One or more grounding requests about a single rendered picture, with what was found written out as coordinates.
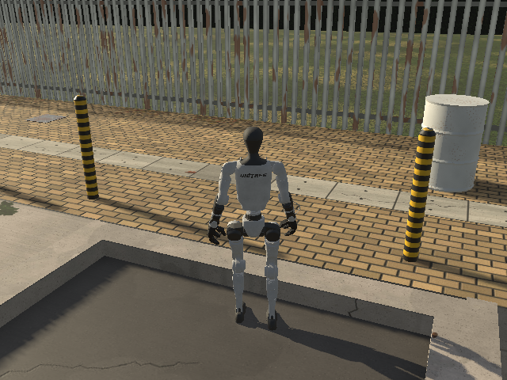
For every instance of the right robot forearm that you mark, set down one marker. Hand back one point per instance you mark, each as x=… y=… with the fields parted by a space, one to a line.
x=289 y=210

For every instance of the robot left shin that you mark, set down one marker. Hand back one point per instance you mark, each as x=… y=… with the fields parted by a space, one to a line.
x=238 y=286

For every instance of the left robot hand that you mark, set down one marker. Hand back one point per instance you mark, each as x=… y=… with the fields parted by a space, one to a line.
x=211 y=232

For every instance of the right robot upper arm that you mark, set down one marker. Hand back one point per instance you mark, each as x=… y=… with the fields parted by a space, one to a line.
x=281 y=180

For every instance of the left robot thigh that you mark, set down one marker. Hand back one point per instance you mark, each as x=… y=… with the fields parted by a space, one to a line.
x=235 y=237

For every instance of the right robot hand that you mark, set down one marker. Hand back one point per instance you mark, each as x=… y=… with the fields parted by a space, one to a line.
x=285 y=224

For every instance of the left robot upper arm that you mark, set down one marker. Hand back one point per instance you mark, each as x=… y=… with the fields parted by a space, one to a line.
x=224 y=182

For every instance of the left robot forearm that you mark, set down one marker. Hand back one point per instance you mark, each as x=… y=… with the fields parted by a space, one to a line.
x=216 y=213

